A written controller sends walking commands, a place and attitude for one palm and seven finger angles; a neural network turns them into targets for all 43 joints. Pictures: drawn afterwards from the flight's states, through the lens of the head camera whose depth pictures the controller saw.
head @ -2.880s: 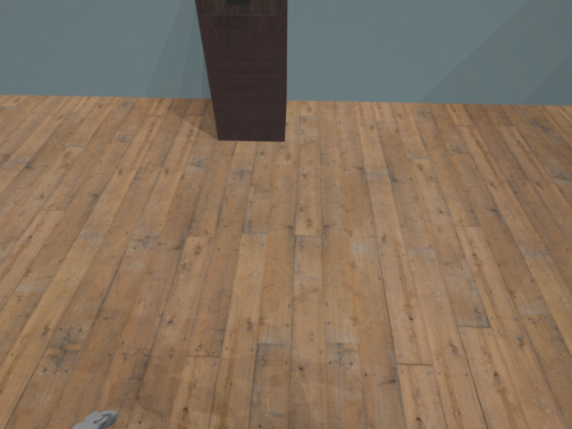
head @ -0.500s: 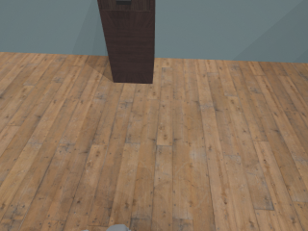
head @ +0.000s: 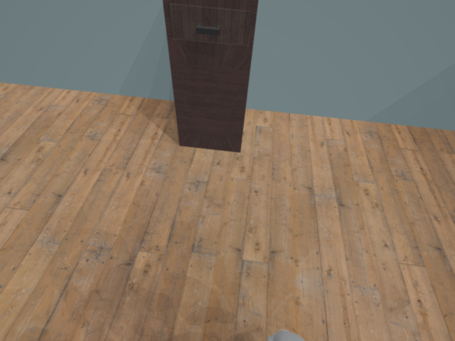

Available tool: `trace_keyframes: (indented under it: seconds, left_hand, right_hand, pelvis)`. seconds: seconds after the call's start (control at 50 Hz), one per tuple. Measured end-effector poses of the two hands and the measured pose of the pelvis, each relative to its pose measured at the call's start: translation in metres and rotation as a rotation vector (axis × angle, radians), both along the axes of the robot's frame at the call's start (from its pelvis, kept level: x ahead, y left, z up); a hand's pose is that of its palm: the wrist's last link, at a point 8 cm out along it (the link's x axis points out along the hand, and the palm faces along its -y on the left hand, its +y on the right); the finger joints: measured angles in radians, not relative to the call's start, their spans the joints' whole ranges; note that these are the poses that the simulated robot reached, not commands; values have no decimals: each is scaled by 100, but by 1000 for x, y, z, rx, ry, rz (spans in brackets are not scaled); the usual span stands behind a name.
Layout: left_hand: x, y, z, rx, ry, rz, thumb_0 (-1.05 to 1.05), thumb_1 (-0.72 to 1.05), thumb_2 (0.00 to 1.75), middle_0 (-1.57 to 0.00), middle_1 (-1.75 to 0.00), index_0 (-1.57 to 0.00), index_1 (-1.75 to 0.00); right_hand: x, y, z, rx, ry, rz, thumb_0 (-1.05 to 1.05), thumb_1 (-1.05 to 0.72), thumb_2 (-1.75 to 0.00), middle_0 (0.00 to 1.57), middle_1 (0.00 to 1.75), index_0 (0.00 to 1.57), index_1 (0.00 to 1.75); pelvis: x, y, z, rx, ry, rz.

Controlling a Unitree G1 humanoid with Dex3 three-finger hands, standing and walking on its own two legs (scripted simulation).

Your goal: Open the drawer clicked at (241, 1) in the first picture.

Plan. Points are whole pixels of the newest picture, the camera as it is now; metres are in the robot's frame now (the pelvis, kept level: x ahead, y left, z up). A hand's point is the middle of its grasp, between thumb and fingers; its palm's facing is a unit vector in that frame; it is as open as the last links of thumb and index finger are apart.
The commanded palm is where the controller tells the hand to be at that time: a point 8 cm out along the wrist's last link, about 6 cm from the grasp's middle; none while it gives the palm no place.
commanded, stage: walk to a spot facing it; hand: left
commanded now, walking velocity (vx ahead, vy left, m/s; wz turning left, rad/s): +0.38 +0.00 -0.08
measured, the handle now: (208, 28) +1.29 +0.18 -0.02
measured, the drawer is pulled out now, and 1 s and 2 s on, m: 0.00 0.00 0.00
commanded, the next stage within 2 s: turn to face it in 0.70 s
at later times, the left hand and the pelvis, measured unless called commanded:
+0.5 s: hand (177, 302) +0.23 +0.12 -0.17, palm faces +0.08 -0.98 -0.20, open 7.2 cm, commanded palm none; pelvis +0.22 -0.06 +0.00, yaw +3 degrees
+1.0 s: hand (162, 227) +0.41 +0.20 -0.18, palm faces +0.14 -0.97 -0.18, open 7.4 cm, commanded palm none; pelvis +0.40 +0.02 +0.00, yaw +5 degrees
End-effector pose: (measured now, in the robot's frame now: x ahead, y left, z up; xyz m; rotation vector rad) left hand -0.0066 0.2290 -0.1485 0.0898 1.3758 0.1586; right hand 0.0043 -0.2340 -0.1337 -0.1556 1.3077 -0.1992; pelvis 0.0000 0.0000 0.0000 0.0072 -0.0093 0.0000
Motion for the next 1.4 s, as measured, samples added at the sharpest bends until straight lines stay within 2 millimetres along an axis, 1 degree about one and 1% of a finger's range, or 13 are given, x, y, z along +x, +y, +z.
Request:
trace_keyframes:
  seconds: [0.16, 0.22, 0.26, 0.32, 0.48, 0.64, 0.72, 0.82, 0.92, 1.02, 1.12, 1.24, 1.4]
  left_hand:
    - [142, -20, 8, 49, -106, -102, 1, 92, 90, -20, -30, -20, -30]
    - [197, -35, 3, 74, -184, -133, 1, 92, 90, -20, -30, -20, -30]
    - [221, -44, 2, 84, -232, -123, 0, 92, 90, -20, -30, -20, -30]
    - [234, -56, 7, 76, -235, -95, 0, 91, 89, -20, -30, -20, -30]
    - [227, -59, 9, 60, -98, -7, -1, 95, 89, -20, -30, -20, -30]
    - [209, -55, -14, -27, 82, 136, 0, 92, 89, -20, -30, -20, -30]
    - [215, -38, -31, -61, 178, 172, 0, 91, 89, -20, -30, -20, -30]
    - [275, -7, -22, -31, 124, 147, 1, 91, 89, -20, -30, -20, -30]
    - [352, 15, -8, 12, 1, 110, 0, 91, 90, -20, -30, -20, -30]
    - [416, 16, -1, 32, -71, 65, 0, 91, 90, -20, -30, -19, -30]
    - [463, 9, 1, 66, -95, 6, 0, 93, 90, -20, -30, -20, -30]
    - [491, -5, 3, 83, -115, -30, 0, 93, 89, -20, -30, -20, -30]
    - [481, 0, -2, 39, -63, 3, 0, 92, 89, -20, -30, -20, -30]
  right_hand:
    - [-21, -4, -14, 82, 223, -119, 0, -92, -90, 20, 29, 20, 30]
    - [-14, -13, -28, 117, 294, -139, 0, -91, -90, 20, 29, 20, 30]
    - [3, -22, -35, 130, 320, -128, 0, -91, -90, 20, 29, 20, 30]
    - [53, -38, -34, 117, 273, -98, 1, -91, -90, 20, 29, 20, 30]
    - [235, -59, -12, 58, -16, 14, 1, -91, -90, 20, 29, 20, 30]
    - [397, -23, 1, 23, -158, 202, 0, -91, -90, 20, 29, 20, 30]
    - [455, 5, -5, -7, -234, 245, 0, -91, -90, 20, 29, 20, 30]
    - [462, 26, -1, 2, -192, 211, 0, -91, -90, 20, 29, 20, 30]
    - [455, 23, 3, -16, -123, 147, -1, -95, -90, 20, 29, 20, 30]
    - [440, 24, -5, 12, -29, 100, -1, -94, -90, 20, 29, 20, 30]
    - [425, 24, -25, 66, 57, 27, 0, -92, -90, 20, 29, 20, 30]
    - [422, 20, -37, 105, 128, -17, 0, -91, -90, 20, 29, 20, 30]
    - [460, 17, -19, 66, 59, 5, 1, -91, -90, 20, 29, 20, 30]
  pelvis:
    - [73, -28, -6, 19, 0, -22]
    - [105, -46, -20, 25, -2, -16]
    - [121, -55, -25, 14, -10, -8]
    - [144, -62, -19, 3, -14, 6]
    - [209, -62, -2, -16, -1, 46]
    - [282, -31, -12, -45, -13, 105]
    - [317, -6, -28, -40, -24, 113]
    - [348, 9, -16, -23, -30, 109]
    - [377, 18, -5, -12, -23, 100]
    - [404, 16, -3, 0, -28, 80]
    - [428, 4, -10, 14, -36, 46]
    - [445, -7, -14, -6, -25, 31]
    - [461, 1, -7, -13, -14, 18]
